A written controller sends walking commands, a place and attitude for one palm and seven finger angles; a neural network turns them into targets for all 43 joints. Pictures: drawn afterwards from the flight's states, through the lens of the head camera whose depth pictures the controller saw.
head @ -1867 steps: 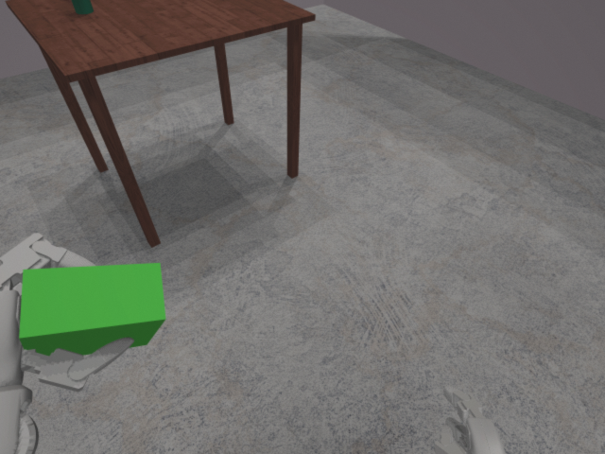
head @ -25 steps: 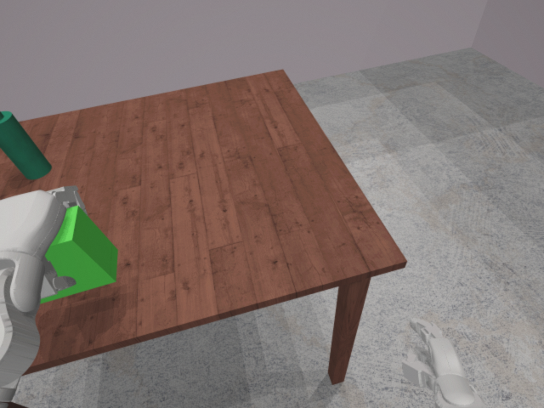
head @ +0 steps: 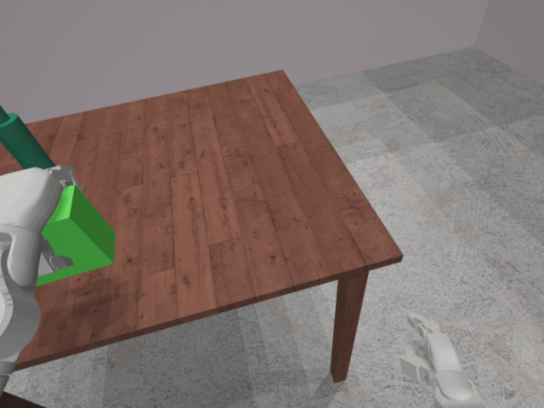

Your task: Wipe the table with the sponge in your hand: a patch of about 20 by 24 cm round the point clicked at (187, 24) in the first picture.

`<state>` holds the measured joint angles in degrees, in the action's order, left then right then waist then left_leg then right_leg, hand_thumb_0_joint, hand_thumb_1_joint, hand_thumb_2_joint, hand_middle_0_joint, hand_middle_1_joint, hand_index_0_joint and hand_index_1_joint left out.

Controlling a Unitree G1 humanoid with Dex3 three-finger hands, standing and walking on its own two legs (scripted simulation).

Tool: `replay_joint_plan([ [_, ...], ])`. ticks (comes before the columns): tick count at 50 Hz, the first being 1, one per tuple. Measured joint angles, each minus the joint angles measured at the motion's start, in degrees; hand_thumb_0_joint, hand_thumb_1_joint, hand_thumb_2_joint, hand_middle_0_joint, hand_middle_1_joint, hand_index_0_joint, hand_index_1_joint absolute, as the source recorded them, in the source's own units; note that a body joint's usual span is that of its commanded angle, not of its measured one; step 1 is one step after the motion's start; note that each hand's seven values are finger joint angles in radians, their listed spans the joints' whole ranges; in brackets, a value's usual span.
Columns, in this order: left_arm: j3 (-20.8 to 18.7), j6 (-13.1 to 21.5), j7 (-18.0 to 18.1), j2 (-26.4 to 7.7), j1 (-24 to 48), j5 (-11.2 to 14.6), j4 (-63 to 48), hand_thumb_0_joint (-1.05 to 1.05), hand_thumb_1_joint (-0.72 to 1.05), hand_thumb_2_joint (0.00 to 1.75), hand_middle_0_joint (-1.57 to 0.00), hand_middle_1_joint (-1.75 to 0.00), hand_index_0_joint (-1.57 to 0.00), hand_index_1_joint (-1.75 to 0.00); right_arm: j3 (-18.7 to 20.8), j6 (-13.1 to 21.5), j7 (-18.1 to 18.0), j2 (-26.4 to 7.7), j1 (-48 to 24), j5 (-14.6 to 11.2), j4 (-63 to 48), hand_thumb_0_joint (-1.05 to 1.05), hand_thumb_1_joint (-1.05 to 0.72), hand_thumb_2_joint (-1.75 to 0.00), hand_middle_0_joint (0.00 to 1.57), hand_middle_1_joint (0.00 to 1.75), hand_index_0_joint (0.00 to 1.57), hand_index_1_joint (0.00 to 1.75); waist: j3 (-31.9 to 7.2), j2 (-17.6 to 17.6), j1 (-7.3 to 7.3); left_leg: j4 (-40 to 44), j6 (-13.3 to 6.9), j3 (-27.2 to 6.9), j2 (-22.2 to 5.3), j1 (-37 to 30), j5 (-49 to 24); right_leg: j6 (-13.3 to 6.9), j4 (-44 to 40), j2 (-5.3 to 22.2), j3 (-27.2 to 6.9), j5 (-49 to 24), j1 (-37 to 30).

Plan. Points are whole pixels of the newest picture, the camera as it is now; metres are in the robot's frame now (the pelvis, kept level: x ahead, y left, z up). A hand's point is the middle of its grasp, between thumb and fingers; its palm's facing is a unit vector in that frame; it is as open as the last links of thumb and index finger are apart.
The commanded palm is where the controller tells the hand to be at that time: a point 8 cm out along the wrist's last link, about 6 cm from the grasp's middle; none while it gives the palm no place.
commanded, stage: bring the sponge back beside the body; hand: left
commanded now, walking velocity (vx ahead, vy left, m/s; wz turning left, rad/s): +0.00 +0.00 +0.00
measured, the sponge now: (61, 244) +0.24 +0.34 +0.14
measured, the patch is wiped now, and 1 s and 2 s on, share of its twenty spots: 0.95 0.95 0.95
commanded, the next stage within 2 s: step back with the hand held close in 1.64 s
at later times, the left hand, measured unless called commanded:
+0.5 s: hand (51, 240) +0.23 +0.33 +0.17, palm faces +0.11 -0.03 -0.99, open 9.9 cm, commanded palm +0.19 +0.32 +0.24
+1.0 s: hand (65, 259) +0.21 +0.30 +0.17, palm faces +0.13 -0.08 -0.99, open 9.9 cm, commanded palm +0.17 +0.30 +0.24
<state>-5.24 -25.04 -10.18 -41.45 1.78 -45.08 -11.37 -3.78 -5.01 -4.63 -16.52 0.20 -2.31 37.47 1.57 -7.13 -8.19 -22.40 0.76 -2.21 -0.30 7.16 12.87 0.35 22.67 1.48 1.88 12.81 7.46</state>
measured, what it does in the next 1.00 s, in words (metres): stands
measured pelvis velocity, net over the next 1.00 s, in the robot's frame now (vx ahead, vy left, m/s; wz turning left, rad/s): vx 0.00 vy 0.00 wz -0.02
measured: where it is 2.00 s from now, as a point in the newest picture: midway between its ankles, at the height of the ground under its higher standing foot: outside the picture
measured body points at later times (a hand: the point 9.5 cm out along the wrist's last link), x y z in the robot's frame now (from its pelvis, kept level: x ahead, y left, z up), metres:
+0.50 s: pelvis +0.00 +0.00 +0.00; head +0.00 -0.05 +0.45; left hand +0.22 +0.32 +0.23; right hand +0.25 -0.20 -0.09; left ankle -0.01 +0.13 -0.74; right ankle +0.00 -0.12 -0.74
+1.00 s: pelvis +0.00 +0.00 +0.00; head -0.01 -0.05 +0.45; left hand +0.20 +0.30 +0.22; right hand +0.26 -0.18 -0.08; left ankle -0.01 +0.13 -0.74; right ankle +0.00 -0.12 -0.74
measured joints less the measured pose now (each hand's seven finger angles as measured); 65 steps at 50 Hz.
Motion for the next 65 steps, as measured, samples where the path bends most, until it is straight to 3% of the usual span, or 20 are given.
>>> replay_joint_plan([
  [6, -0.79, 2.22, -1.57, -0.30, 0.12, 0.45, 1.82, 0.00, -0.49, 1.07, -0.75, -1.34, -0.76, -1.36, 0.33, 0.81, -0.76, -0.77, 1.29, 0.09, -0.16, 0.01, -0.90, -0.89, 0.20, 0.30, 0.20, 0.30, 0.58, 0.13, 0.30, -0.77, 0.13, -0.40, -0.12, 0.51, 0.22, -0.18, 0.59, -0.13, 0.37, 0.26, 0.29],
  [13, -1.34, 5.71, 1.05, 0.82, -4.12, 1.28, -3.24, 0.00, -0.49, 1.07, -0.75, -1.34, -0.76, -1.36, 1.39, 1.44, -0.85, -0.69, 2.44, 0.48, 0.03, 0.01, -0.90, -0.89, 0.20, 0.30, 0.20, 0.30, 0.84, 0.16, 0.26, -1.25, 0.15, -0.05, -0.27, 0.08, 0.79, -0.13, 0.80, -0.28, 0.02, 0.53, -0.10],
  [19, -1.73, 3.08, 3.38, 1.37, -5.85, 1.77, -5.25, 0.00, -0.49, 1.07, -0.75, -1.34, -0.76, -1.36, 1.54, 1.13, -0.14, -0.27, 1.91, 0.29, 0.48, 0.01, -0.90, -0.89, 0.20, 0.30, 0.20, 0.30, 0.50, -0.02, -0.11, -1.35, 0.10, 0.47, -0.34, -0.19, 1.01, -0.08, 1.00, -0.36, -0.51, 0.61, -0.11],
  [25, -0.74, -0.92, 2.51, 2.19, -6.17, 1.55, -5.94, 0.00, -0.49, 1.07, -0.75, -1.34, -0.76, -1.36, 0.96, 0.90, -0.13, -0.24, 0.68, 0.03, 0.27, 0.01, -0.90, -0.89, 0.20, 0.30, 0.20, 0.30, 0.13, -0.30, -0.38, -1.40, -0.11, 0.43, -0.01, -0.16, 0.95, 0.12, 1.35, -0.02, -0.49, 0.76, -0.03],
  [34, 1.57, -1.02, 1.88, 3.26, -7.64, 0.50, -10.10, 0.00, -0.49, 1.07, -0.75, -1.34, -0.76, -1.36, 0.25, 0.76, -0.35, 0.65, -0.96, 0.43, -0.79, 0.01, -0.90, -0.89, 0.20, 0.30, 0.20, 0.30, 0.30, 0.09, -1.07, -1.13, -0.17, 0.48, 0.09, -0.81, 0.78, 0.13, 1.15, 0.06, -0.55, 0.62, -0.61],
  [40, 2.05, -2.96, 2.91, 3.70, -8.34, 0.05, -11.89, 0.00, -0.49, 1.07, -0.75, -1.34, -0.76, -1.36, -0.20, 0.02, 0.23, 1.11, -1.65, 0.46, -0.81, 0.01, -0.90, -0.89, 0.20, 0.30, 0.20, 0.30, 0.05, 0.12, -1.45, -0.81, -0.09, 0.83, -0.10, -1.16, 0.63, 0.05, 0.92, -0.13, -0.91, 0.38, -0.76],
  [46, 2.17, -5.18, 2.49, 4.19, -9.49, 0.22, -12.82, 0.00, -0.49, 1.07, -0.75, -1.34, -0.76, -1.36, -0.50, -0.35, 0.32, 1.02, -1.62, 0.38, -0.94, 0.01, -0.90, -0.89, 0.20, 0.30, 0.20, 0.30, -0.02, 0.08, -1.29, -1.03, -0.02, 0.92, -0.21, -1.13, 0.69, -0.02, 1.25, -0.25, -1.02, 0.44, -0.63],
  [65, 2.98, -6.52, 4.65, 6.49, -14.97, 0.91, -19.02, 0.00, -0.49, 1.07, -0.75, -1.34, -0.76, -1.36, -0.11, -0.34, 0.50, 0.90, -0.67, 0.45, -1.31, 0.01, -0.90, -0.89, 0.20, 0.30, 0.20, 0.30, -0.29, -0.15, -1.01, -1.92, 0.54, 1.54, -0.98, -1.47, 1.30, -0.58, 2.83, -1.05, -1.68, 1.12, -0.30],
])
